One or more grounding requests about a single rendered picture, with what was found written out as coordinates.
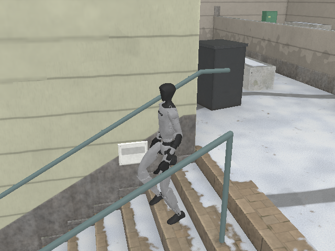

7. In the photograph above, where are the stairs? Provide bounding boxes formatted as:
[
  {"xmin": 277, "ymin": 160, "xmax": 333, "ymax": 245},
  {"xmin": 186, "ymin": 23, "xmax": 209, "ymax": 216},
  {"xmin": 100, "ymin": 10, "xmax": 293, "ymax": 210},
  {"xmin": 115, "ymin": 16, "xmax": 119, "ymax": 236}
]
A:
[{"xmin": 42, "ymin": 157, "xmax": 273, "ymax": 251}]

